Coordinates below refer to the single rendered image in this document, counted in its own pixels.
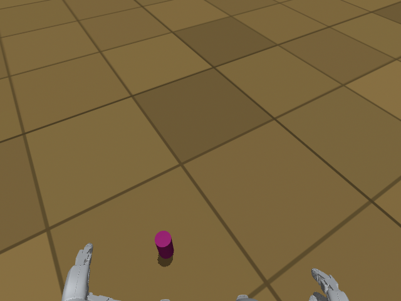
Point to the left robot hand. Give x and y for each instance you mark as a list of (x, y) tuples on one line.
[(76, 285)]

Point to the right robot hand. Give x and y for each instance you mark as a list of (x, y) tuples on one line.
[(329, 286)]

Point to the can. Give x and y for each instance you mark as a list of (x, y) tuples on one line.
[(164, 244)]

